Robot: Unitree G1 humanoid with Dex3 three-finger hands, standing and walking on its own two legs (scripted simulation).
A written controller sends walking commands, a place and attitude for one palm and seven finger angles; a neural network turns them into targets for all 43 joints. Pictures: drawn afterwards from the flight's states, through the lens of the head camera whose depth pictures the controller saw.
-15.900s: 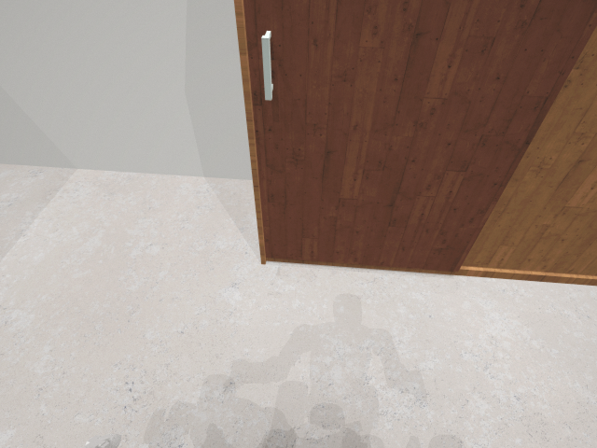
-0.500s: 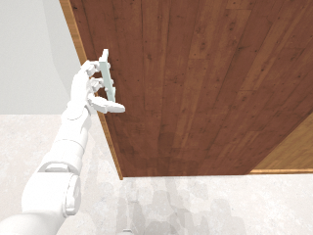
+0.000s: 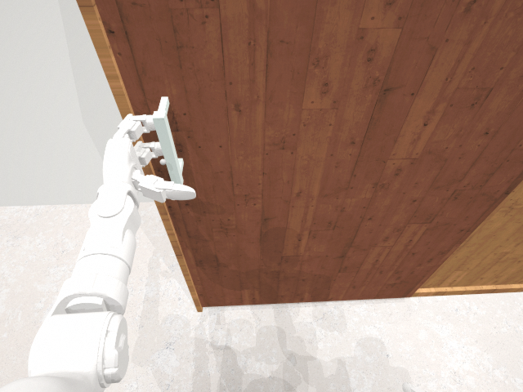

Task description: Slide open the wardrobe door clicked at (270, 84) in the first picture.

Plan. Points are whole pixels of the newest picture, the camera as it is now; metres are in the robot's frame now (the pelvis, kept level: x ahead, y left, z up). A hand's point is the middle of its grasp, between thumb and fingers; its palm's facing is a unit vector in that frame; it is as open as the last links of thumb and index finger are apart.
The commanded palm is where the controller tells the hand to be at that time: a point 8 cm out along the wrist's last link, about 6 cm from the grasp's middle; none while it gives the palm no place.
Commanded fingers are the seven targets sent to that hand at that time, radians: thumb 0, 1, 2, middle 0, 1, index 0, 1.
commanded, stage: move the hooked fingers beside the handle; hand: left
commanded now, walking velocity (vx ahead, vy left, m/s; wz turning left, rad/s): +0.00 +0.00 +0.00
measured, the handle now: (171, 145) +0.48 +0.15 +0.12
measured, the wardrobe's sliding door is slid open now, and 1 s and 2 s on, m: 0.00 0.00 0.00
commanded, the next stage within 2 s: none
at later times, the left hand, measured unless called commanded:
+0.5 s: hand (145, 165) +0.43 +0.18 +0.13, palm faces +0.08 -1.00 +0.01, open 14.0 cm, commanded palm +0.39 +0.23 +0.12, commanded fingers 0.00 -0.50 0.30 -0.30 -1.20 -0.30 -1.20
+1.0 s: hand (132, 171) +0.41 +0.20 +0.13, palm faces +0.08 -1.00 +0.01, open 14.0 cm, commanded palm +0.39 +0.25 +0.12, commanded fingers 0.00 -0.50 0.30 -0.30 -1.20 -0.30 -1.20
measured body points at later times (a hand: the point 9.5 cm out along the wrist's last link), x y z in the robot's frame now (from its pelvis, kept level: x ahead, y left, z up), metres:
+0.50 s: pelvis +0.00 +0.00 +0.00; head +0.02 +0.00 +0.45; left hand +0.42 +0.24 +0.13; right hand +0.11 -0.26 -0.10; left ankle +0.05 +0.11 -0.71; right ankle -0.03 -0.09 -0.71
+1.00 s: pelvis -0.01 +0.01 +0.00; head +0.01 +0.02 +0.45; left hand +0.40 +0.25 +0.13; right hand +0.10 -0.24 -0.10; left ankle +0.05 +0.11 -0.71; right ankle -0.03 -0.09 -0.71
